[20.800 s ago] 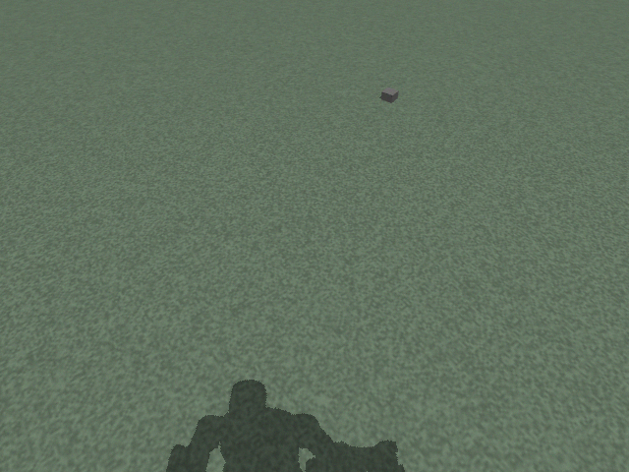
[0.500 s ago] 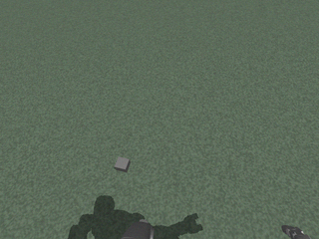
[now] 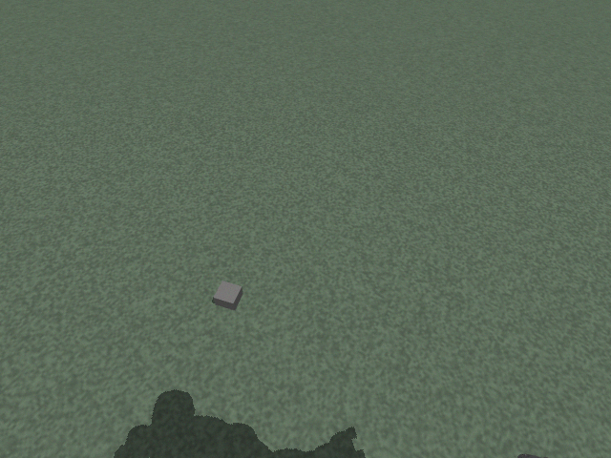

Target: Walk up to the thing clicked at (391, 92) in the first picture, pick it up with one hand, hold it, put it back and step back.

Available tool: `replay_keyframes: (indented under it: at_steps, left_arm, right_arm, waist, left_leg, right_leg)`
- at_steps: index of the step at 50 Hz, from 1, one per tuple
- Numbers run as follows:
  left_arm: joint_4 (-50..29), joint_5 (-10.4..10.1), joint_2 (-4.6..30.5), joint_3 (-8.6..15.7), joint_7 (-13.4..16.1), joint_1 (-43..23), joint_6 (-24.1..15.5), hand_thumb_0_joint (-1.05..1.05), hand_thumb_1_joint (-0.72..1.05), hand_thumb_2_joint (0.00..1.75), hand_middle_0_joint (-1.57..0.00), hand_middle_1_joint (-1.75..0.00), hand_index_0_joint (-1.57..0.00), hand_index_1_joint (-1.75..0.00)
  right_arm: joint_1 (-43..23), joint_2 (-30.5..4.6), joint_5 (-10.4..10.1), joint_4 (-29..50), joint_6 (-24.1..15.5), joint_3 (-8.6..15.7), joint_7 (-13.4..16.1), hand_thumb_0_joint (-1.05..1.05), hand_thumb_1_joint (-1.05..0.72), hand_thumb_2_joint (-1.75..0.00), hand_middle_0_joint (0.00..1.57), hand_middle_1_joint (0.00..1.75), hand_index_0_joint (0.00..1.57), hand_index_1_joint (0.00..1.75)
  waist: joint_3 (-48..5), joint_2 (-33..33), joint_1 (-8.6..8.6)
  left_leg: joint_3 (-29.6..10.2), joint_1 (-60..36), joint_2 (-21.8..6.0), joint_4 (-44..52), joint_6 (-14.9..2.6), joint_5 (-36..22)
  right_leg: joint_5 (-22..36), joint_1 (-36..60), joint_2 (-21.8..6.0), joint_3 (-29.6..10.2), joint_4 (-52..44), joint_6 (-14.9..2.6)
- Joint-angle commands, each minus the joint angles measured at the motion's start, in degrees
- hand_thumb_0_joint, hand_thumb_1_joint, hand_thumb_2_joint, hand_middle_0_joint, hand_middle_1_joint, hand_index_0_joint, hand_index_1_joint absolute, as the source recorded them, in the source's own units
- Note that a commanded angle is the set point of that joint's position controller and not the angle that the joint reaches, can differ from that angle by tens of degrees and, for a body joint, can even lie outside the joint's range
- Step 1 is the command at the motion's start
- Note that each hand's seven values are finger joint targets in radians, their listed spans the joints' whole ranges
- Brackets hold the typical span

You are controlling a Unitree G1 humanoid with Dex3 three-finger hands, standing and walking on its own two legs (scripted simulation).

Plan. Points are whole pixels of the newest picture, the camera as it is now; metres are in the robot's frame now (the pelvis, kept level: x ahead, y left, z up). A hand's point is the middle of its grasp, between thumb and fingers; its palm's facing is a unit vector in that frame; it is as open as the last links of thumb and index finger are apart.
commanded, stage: walk up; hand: left
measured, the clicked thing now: (228, 295) +0.77 +0.28 -0.74
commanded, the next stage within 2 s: stand in 0.74 s
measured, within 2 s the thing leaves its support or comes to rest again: neither
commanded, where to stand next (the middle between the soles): +0.38 +0.03 m, yaw +1 degrees
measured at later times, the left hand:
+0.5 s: hand out of the picture +0.07 +0.26 -0.14, palm faces +0.04 -0.94 -0.35, open 7.4 cm
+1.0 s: hand out of the picture +0.09 +0.24 -0.14, palm faces +0.00 -0.94 -0.33, open 7.4 cm
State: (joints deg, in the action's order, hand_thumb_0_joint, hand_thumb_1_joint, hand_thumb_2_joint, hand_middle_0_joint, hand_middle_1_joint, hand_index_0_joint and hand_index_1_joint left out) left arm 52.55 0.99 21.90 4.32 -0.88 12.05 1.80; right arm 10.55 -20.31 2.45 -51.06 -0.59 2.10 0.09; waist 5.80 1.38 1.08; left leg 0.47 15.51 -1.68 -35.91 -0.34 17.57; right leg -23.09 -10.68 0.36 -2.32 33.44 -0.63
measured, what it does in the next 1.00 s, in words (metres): stands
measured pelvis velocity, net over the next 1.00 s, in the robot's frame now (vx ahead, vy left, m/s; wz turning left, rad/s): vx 0.00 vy -0.01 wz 0.02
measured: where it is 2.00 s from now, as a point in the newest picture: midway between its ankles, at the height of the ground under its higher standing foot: outside the picture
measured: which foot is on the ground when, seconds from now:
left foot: down 0.00-1.00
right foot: down 0.00-1.00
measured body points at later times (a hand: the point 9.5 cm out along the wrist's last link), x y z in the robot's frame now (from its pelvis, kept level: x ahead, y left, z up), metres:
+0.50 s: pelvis +0.00 -0.01 +0.01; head +0.01 +0.00 +0.46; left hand +0.07 +0.30 -0.11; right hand +0.10 -0.30 -0.11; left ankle +0.01 +0.12 -0.73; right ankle -0.01 -0.14 -0.73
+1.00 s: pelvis +0.00 -0.01 +0.02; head +0.02 +0.00 +0.47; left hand +0.09 +0.29 -0.11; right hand +0.11 -0.30 -0.11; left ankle +0.01 +0.12 -0.73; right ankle -0.01 -0.14 -0.73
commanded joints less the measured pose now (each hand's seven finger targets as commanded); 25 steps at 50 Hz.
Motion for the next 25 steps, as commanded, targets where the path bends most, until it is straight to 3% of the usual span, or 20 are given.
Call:
replay_keyframes:
  at_steps: [1, 2, 3, 5, 7, 8, 9, 10, 11, 12, 15, 18, 21, 25]
  left_arm:
    - [-1.7, 1.4, 14.8, 3.5, 1.3, 2.2, -4.2, 0.00, 0.90, 0.90, -0.20, -0.30, -0.20, -0.30]
    - [-2.8, 1.4, 17.3, 3.5, 1.0, -2.8, -4.2, 0.00, 0.90, 0.90, -0.20, -0.30, -0.20, -0.30]
    - [-3.8, 1.1, 15.6, 3.1, 0.8, -5.9, -4.4, 0.00, 0.90, 0.90, -0.20, -0.30, -0.20, -0.30]
    - [-3.3, 0.9, 13.8, 2.6, 1.0, -6.6, -4.7, 0.00, 0.90, 0.90, -0.20, -0.30, -0.20, -0.30]
    - [-2.7, 0.7, 13.5, 2.1, 0.7, -7.4, -4.3, 0.00, 0.90, 0.90, -0.20, -0.30, -0.20, -0.30]
    - [-2.5, 0.6, 12.4, 1.6, 0.5, -6.8, -4.0, 0.00, 0.90, 0.90, -0.20, -0.30, -0.20, -0.30]
    - [-2.3, 0.3, 10.5, 0.9, 0.3, -6.0, -3.8, 0.00, 0.90, 0.90, -0.20, -0.30, -0.20, -0.30]
    - [-1.3, -0.5, 8.8, 0.4, 0.2, -5.4, -3.5, 0.00, 0.90, 0.90, -0.20, -0.30, -0.20, -0.30]
    - [-0.4, -0.8, 9.9, 0.9, 0.2, -4.3, -3.4, 0.00, 0.90, 0.90, -0.20, -0.30, -0.20, -0.30]
    - [0.3, -0.5, 10.1, 0.8, 0.3, -3.7, -3.5, 0.00, 0.90, 0.90, -0.20, -0.30, -0.20, -0.30]
    - [2.2, -0.5, 10.4, 0.7, 0.5, -2.4, -4.4, 0.00, 0.90, 0.90, -0.20, -0.30, -0.20, -0.30]
    - [2.9, -0.5, 12.1, 0.8, 0.8, -4.2, -4.6, 0.00, 0.90, 0.90, -0.20, -0.30, -0.20, -0.30]
    - [3.4, -0.6, 12.0, 0.5, 1.1, -4.6, -4.7, 0.00, 0.90, 0.90, -0.20, -0.30, -0.20, -0.30]
    - [3.7, -0.7, 11.7, 0.3, 1.4, -6.4, -4.4, 0.00, 0.90, 0.90, -0.20, -0.30, -0.20, -0.30]
  right_arm:
    - [-3.4, -10.0, -1.6, 5.4, -0.4, 2.4, 0.1, 0.00, -0.90, -0.90, 0.20, 0.30, 0.20, 0.30]
    - [-3.1, -11.6, -1.3, 3.9, -0.2, 3.0, 0.4, 0.00, -0.90, -0.90, 0.20, 0.30, 0.20, 0.30]
    - [-1.2, -12.5, -1.3, 2.8, -0.2, 3.4, 0.1, 0.00, -0.90, -0.90, 0.20, 0.30, 0.20, 0.30]
    - [-1.3, -11.6, -1.6, 1.8, -0.9, 3.3, -0.3, 0.00, -0.90, -0.90, 0.20, 0.30, 0.20, 0.30]
    - [1.4, -10.4, -1.3, 0.4, -1.5, 3.1, -0.4, 0.00, -0.90, -0.90, 0.20, 0.30, 0.20, 0.30]
    - [1.9, -10.6, -1.0, -0.2, -1.8, 3.2, -0.3, 0.00, -0.90, -0.90, 0.20, 0.30, 0.20, 0.30]
    - [2.2, -11.6, -0.7, -0.3, -2.3, 3.6, -0.1, 0.00, -0.90, -0.90, 0.20, 0.30, 0.20, 0.30]
    - [-0.8, -13.2, -0.7, 0.1, -2.6, 3.6, 0.0, 0.00, -0.90, -0.90, 0.20, 0.30, 0.20, 0.30]
    - [-2.3, -14.8, -0.8, 0.1, -2.5, 3.6, -0.3, 0.00, -0.90, -0.90, 0.20, 0.30, 0.20, 0.30]
    - [-3.6, -15.0, -0.8, 0.1, -2.5, 3.5, -0.4, 0.00, -0.90, -0.90, 0.20, 0.30, 0.20, 0.30]
    - [-5.7, -12.9, -1.1, -0.5, -2.4, 2.6, -0.4, 0.00, -0.90, -0.90, 0.20, 0.30, 0.20, 0.30]
    - [-4.1, -11.8, -1.5, -2.1, -2.3, 2.2, -0.2, 0.00, -0.90, -0.90, 0.20, 0.30, 0.20, 0.30]
    - [-4.6, -11.4, -1.8, -3.0, -2.3, 2.2, 0.0, 0.00, -0.90, -0.90, 0.20, 0.30, 0.20, 0.30]
    - [-4.8, -11.0, -1.7, -4.3, -2.0, 2.2, 0.1, 0.00, -0.90, -0.90, 0.20, 0.30, 0.20, 0.30]
  waist:
    - [-4.7, 4.4, 1.34]
    - [-1.9, 5.4, 0.14]
    - [0.3, 3.0, -1.39]
    - [0.7, 3.8, -1.22]
    - [-1.2, 7.5, -2.56]
    - [-2.0, 6.5, -2.78]
    - [-3.8, 3.5, -2.98]
    - [-3.3, -2.3, -1.37]
    - [-3.7, -3.8, -0.11]
    - [-3.1, -4.1, 0.52]
    - [-3.3, -6.6, 1.23]
    - [-4.9, -3.7, -0.33]
    - [-7.3, -1.9, -0.45]
    - [-7.5, -0.6, -0.78]
  left_leg:
    - [-4.2, 13.7, 1.1, -1.9, -0.55, 7.7]
    - [-4.1, 5.6, 1.0, -8.0, 0.07, 14.4]
    - [-5.5, 3.5, 0.0, -9.5, 0.18, 12.9]
    - [-4.5, 2.7, 0.6, -4.2, -0.18, 8.1]
    - [-2.5, -4.6, 1.3, 5.7, -0.56, 2.8]
    - [-3.5, -8.4, 1.3, 10.3, -1.00, -0.1]
    - [-8.6, -11.4, -2.1, 14.5, -1.85, -1.7]
    - [-17.3, -7.6, -7.2, 17.9, -4.02, 3.6]
    - [-20.3, -2.3, -10.4, 20.7, -6.96, 11.9]
    - [-20.2, -0.3, -11.3, 21.3, -7.38, 12.1]
    - [-12.6, 0.4, -6.2, 17.9, -3.50, 0.4]
    - [-8.3, -1.4, -3.3, 14.2, -1.50, -5.4]
    - [-6.6, -4.9, -3.1, 11.7, -1.68, -14.6]
    - [-6.4, -5.8, -3.6, 12.3, -1.82, -16.5]
  right_leg:
    - [-4.4, 9.2, -12.1, -21.3, -18.0, -6.83]
    - [-11.9, -5.3, -19.6, -26.4, -20.1, -12.05]
    - [-13.9, -8.5, -18.8, -23.6, -19.9, -12.24]
    - [-6.0, -7.3, -14.8, -16.9, -17.8, -9.47]
    - [0.2, -9.1, -11.8, -11.4, -14.9, -6.83]
    - [4.1, -10.2, -10.0, -8.7, -12.4, -5.17]
    - [8.3, -10.6, -7.8, -6.1, -8.5, -3.26]
    - [2.4, -10.4, -3.5, -2.8, -6.3, -1.21]
    - [-1.7, -5.3, -1.9, -0.9, -3.2, -0.86]
    - [-1.4, -2.8, -1.7, -0.1, -3.7, -1.04]
    - [7.0, 2.5, -3.1, -2.6, -10.2, -1.90]
    - [12.8, 4.3, -6.0, -5.7, -12.7, -2.87]
    - [20.8, 5.0, -6.7, -4.9, -12.3, -2.72]
    - [22.1, 5.7, -6.8, -4.1, -12.2, -2.19]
